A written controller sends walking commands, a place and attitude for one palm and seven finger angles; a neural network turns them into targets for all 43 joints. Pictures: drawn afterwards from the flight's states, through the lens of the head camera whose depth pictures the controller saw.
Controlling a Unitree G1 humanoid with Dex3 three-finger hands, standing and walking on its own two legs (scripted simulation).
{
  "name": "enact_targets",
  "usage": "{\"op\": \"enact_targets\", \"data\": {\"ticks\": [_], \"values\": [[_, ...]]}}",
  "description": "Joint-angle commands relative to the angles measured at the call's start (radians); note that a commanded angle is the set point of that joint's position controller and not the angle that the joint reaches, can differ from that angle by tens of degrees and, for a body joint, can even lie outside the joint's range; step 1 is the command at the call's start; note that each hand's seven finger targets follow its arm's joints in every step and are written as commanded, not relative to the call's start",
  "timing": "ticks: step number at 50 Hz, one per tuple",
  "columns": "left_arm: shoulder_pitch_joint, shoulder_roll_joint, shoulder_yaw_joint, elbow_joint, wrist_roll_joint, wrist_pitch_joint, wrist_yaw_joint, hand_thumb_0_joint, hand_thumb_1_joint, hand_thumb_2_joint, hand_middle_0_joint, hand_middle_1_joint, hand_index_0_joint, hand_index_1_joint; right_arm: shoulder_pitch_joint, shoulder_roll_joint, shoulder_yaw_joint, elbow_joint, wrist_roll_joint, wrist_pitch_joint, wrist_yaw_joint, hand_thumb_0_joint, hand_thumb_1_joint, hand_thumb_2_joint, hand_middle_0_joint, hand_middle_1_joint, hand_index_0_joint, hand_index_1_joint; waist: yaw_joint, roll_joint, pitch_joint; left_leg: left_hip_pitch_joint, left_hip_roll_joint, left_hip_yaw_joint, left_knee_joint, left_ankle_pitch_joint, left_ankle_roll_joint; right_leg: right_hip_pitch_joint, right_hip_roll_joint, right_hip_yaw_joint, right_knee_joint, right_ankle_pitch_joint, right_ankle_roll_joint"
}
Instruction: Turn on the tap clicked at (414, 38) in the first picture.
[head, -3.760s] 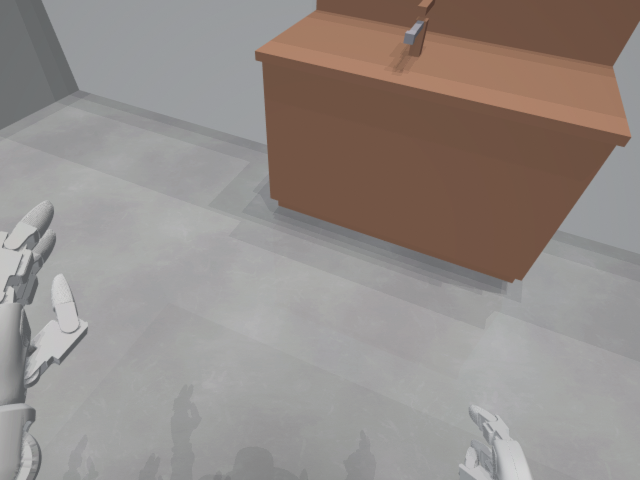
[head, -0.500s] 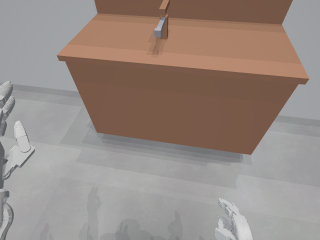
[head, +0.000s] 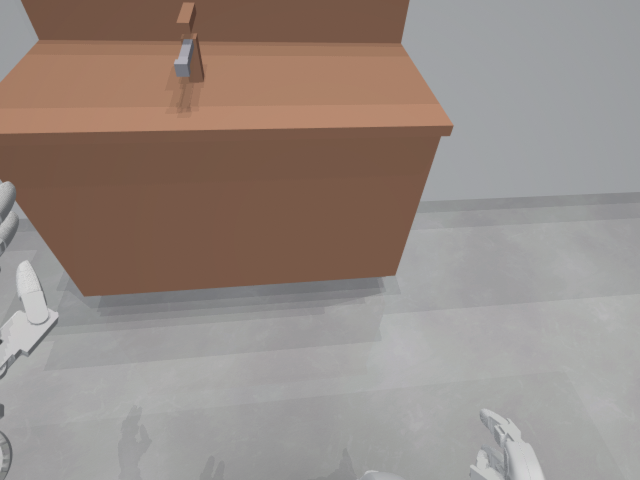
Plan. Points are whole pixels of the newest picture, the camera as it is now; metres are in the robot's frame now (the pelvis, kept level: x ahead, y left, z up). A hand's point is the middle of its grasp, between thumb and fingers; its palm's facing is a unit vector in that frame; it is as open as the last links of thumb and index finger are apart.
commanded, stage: turn to face it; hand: left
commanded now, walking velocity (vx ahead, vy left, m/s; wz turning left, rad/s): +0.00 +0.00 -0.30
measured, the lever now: (182, 68) +0.89 +0.38 +0.08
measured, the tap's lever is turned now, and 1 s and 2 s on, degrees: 0 0 0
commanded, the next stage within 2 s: take the last steps up to it in 0.12 s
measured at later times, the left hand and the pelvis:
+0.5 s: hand (131, 350) +0.18 +0.18 +0.18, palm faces +0.31 -0.84 -0.45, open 7.4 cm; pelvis -0.05 -0.04 +0.00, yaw -5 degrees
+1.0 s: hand (132, 305) +0.22 +0.20 +0.18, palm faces +0.33 -0.82 -0.47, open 7.4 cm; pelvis +0.00 -0.03 +0.01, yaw -4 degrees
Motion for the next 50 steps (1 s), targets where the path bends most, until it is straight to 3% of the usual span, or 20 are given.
{"op": "enact_targets", "data": {"ticks": [1, 6, 8, 9, 11, 15, 19, 23, 24, 26, 27, 32, 35, 36, 37, 38, 39, 42, 45, 50], "values": [[-0.122, 0.106, -0.019, -0.253, 0.006, -0.069, 0.007, 0.000, 0.900, 0.900, -0.200, -0.300, -0.200, -0.300, -0.070, -0.138, -0.036, -0.130, 0.007, -0.088, 0.011, 0.000, -0.900, -0.900, 0.200, 0.300, 0.200, 0.300, -0.009, 0.296, -0.008, -0.060, 0.231, -0.067, -0.237, 0.105, 0.101, 0.079, -0.049, -0.069, -0.155, -0.038, 0.022], [-0.143, 0.169, 0.048, -0.263, 0.006, -0.072, 0.016, 0.000, 0.900, 0.900, -0.200, -0.300, -0.200, -0.300, -0.064, -0.133, -0.028, -0.121, -0.003, -0.129, 0.022, 0.000, -0.900, -0.900, 0.200, 0.300, 0.200, 0.300, -0.004, 0.256, -0.095, -0.035, 0.203, -0.039, -0.060, 0.178, 0.047, 0.306, -0.027, -0.144, -0.520, 0.116, 0.018], [-0.115, 0.207, 0.087, -0.244, 0.007, -0.073, 0.016, 0.000, 0.900, 0.900, -0.200, -0.300, -0.200, -0.300, -0.058, -0.102, -0.023, -0.123, 0.001, -0.122, 0.028, 0.000, -0.900, -0.900, 0.200, 0.300, 0.200, 0.300, -0.018, 0.042, -0.133, -0.100, 0.112, 0.022, 0.159, 0.040, -0.008, 0.376, -0.183, 0.048, -0.627, 0.364, -0.055], [-0.088, 0.259, 0.141, -0.227, 0.000, -0.079, 0.024, 0.000, 0.900, 0.900, -0.200, -0.300, -0.200, -0.300, -0.083, -0.075, -0.011, -0.139, -0.002, -0.117, 0.023, 0.000, -0.900, -0.900, 0.200, 0.300, 0.200, 0.300, -0.006, -0.167, -0.146, -0.267, 0.001, 0.026, 0.332, -0.233, -0.041, 0.436, -0.337, 0.306, -0.638, 0.669, -0.148], [-0.020, 0.226, 0.138, -0.184, -0.024, -0.055, 0.017, 0.000, 0.900, 0.900, -0.200, -0.300, -0.200, -0.300, -0.118, -0.092, -0.029, -0.126, 0.006, -0.101, 0.014, 0.000, -0.900, -0.900, 0.200, 0.300, 0.200, 0.300, 0.004, -0.232, -0.156, -0.293, -0.004, -0.113, 0.541, -0.245, -0.039, 0.361, -0.388, 0.380, -0.686, 0.579, -0.198], [0.106, 0.193, 0.151, -0.211, -0.025, -0.070, 0.024, 0.000, 0.900, 0.900, -0.200, -0.300, -0.200, -0.300, -0.132, -0.076, 0.008, -0.098, -0.005, -0.055, 0.011, 0.000, -0.900, -0.900, 0.200, 0.300, 0.200, 0.300, -0.027, -0.092, -0.197, -0.298, -0.001, -0.089, 0.425, -0.104, -0.030, 0.415, -0.313, 0.182, -0.658, 0.474, -0.196], [0.077, 0.200, 0.132, -0.248, -0.011, -0.078, 0.040, 0.000, 0.900, 0.900, -0.200, -0.300, -0.200, -0.300, -0.132, -0.102, -0.018, -0.095, -0.007, -0.071, -0.014, 0.000, -0.900, -0.900, 0.200, 0.300, 0.200, 0.300, -0.008, -0.141, -0.174, -0.157, -0.020, -0.040, 0.157, -0.137, 0.008, 0.342, -0.323, 0.193, -0.725, 0.138, -0.195], [0.040, 0.177, 0.094, -0.254, -0.002, -0.078, 0.047, 0.000, 0.900, 0.900, -0.200, -0.300, -0.200, -0.300, -0.076, -0.112, -0.031, -0.082, -0.017, -0.090, -0.031, 0.000, -0.900, -0.900, 0.200, 0.300, 0.200, 0.300, -0.031, -0.010, -0.153, 0.061, -0.055, 0.001, -0.131, -0.081, 0.032, 0.243, -0.277, 0.170, -0.672, -0.095, -0.143], [0.016, 0.167, 0.080, -0.259, -0.001, -0.085, 0.044, 0.000, 0.900, 0.900, -0.200, -0.300, -0.200, -0.300, -0.066, -0.128, -0.040, -0.087, -0.018, -0.095, -0.039, 0.000, -0.900, -0.900, 0.200, 0.300, 0.200, 0.300, -0.037, 0.073, -0.133, 0.108, -0.017, -0.059, -0.215, -0.134, 0.060, 0.184, -0.222, 0.140, -0.579, -0.116, -0.110], [-0.021, 0.155, 0.067, -0.261, 0.011, -0.102, 0.045, 0.000, 0.900, 0.900, -0.200, -0.300, -0.200, -0.300, -0.070, -0.149, -0.040, -0.092, -0.014, -0.101, -0.039, 0.000, -0.900, -0.900, 0.200, 0.300, 0.200, 0.300, -0.028, 0.349, -0.075, 0.149, 0.222, -0.398, -0.338, -0.189, 0.182, -0.005, -0.056, -0.082, -0.236, -0.125, -0.035], [-0.064, 0.190, 0.078, -0.236, 0.024, -0.108, 0.039, 0.000, 0.900, 0.900, -0.200, -0.300, -0.200, -0.300, -0.084, -0.127, -0.033, -0.073, -0.016, -0.112, -0.042, 0.000, -0.900, -0.900, 0.200, 0.300, 0.200, 0.300, -0.035, 0.384, -0.038, 0.052, 0.277, -0.474, -0.405, -0.313, 0.227, -0.042, -0.069, -0.072, -0.050, -0.142, -0.029], [-0.127, 0.124, 0.005, -0.189, 0.027, -0.101, 0.024, 0.000, 0.900, 0.900, -0.200, -0.300, -0.200, -0.300, -0.074, -0.134, -0.039, -0.053, -0.005, -0.143, -0.033, 0.000, -0.900, -0.900, 0.200, 0.300, 0.200, 0.300, -0.021, 0.249, 0.015, -0.060, 0.137, -0.179, -0.305, -0.177, 0.165, 0.125, -0.083, -0.146, -0.254, -0.059, -0.009], [-0.112, 0.118, -0.001, -0.145, 0.027, -0.087, 0.019, 0.000, 0.900, 0.900, -0.200, -0.300, -0.200, -0.300, -0.074, -0.129, -0.029, -0.046, -0.012, -0.138, -0.030, 0.000, -0.900, -0.900, 0.200, 0.300, 0.200, 0.300, -0.015, 0.206, -0.011, -0.118, 0.113, -0.157, -0.201, -0.136, 0.131, 0.314, -0.073, -0.176, -0.507, 0.025, -0.015], [-0.115, 0.132, 0.010, -0.135, 0.031, -0.086, 0.019, 0.000, 0.900, 0.900, -0.200, -0.300, -0.200, -0.300, -0.079, -0.125, -0.028, -0.044, -0.013, -0.133, -0.029, 0.000, -0.900, -0.900, 0.200, 0.300, 0.200, 0.300, -0.012, 0.150, -0.031, -0.172, 0.093, -0.133, -0.117, -0.138, 0.114, 0.402, -0.105, -0.129, -0.580, 0.061, -0.033], [-0.095, 0.149, 0.021, -0.107, 0.038, -0.080, 0.019, 0.000, 0.900, 0.900, -0.200, -0.300, -0.200, -0.300, -0.070, -0.114, -0.029, -0.043, -0.013, -0.125, -0.025, 0.000, -0.900, -0.900, 0.200, 0.300, 0.200, 0.300, -0.012, 0.004, -0.053, -0.275, 0.035, -0.065, 0.076, -0.146, 0.085, 0.480, -0.224, 0.054, -0.654, -0.006, -0.092], [-0.119, 0.181, 0.042, -0.112, 0.029, -0.080, 0.019, 0.000, 0.900, 0.900, -0.200, -0.300, -0.200, -0.300, -0.096, -0.098, -0.032, -0.060, -0.011, -0.116, -0.019, 0.000, -0.900, -0.900, 0.200, 0.300, 0.200, 0.300, -0.009, -0.238, -0.049, -0.439, -0.066, 0.003, 0.344, -0.221, 0.036, 0.522, -0.438, 0.441, -0.769, -0.066, -0.193], [-0.159, 0.207, 0.071, -0.121, 0.013, -0.086, 0.024, 0.000, 0.900, 0.900, -0.200, -0.300, -0.200, -0.300, -0.122, -0.124, -0.039, -0.059, -0.016, -0.116, -0.015, 0.000, -0.900, -0.900, 0.200, 0.300, 0.200, 0.300, 0.000, -0.233, -0.026, -0.496, -0.046, -0.089, 0.540, -0.216, 0.013, 0.479, -0.545, 0.555, -0.838, -0.101, -0.246], [-0.105, 0.216, 0.104, -0.135, 0.006, -0.101, 0.007, 0.000, 0.900, 0.900, -0.200, -0.300, -0.200, -0.300, -0.116, -0.115, -0.034, -0.037, -0.013, -0.089, -0.007, 0.000, -0.900, -0.900, 0.200, 0.300, 0.200, 0.300, -0.015, -0.088, 0.003, -0.434, 0.032, -0.160, 0.582, -0.097, -0.005, 0.327, -0.475, 0.374, -0.819, -0.066, -0.241], [-0.047, 0.187, 0.099, -0.162, 0.004, -0.124, 0.010, 0.000, 0.900, 0.900, -0.200, -0.300, -0.200, -0.300, -0.125, -0.080, -0.009, -0.041, -0.016, -0.076, -0.004, 0.000, -0.900, -0.900, 0.200, 0.300, 0.200, 0.300, -0.022, -0.117, -0.048, -0.314, 0.038, -0.082, 0.368, -0.038, -0.003, 0.319, -0.389, 0.099, -0.752, 0.219, -0.183], [-0.032, 0.170, 0.087, -0.230, 0.004, -0.111, 0.031, 0.000, 0.900, 0.900, -0.200, -0.300, -0.200, -0.300, -0.125, -0.072, -0.021, -0.072, -0.022, -0.100, -0.016, 0.000, -0.900, -0.900, 0.200, 0.300, 0.200, 0.300, 0.010, -0.138, -0.090, -0.110, -0.037, 0.070, 0.066, 0.006, 0.013, 0.331, -0.341, 0.053, -0.700, 0.226, -0.158]]}}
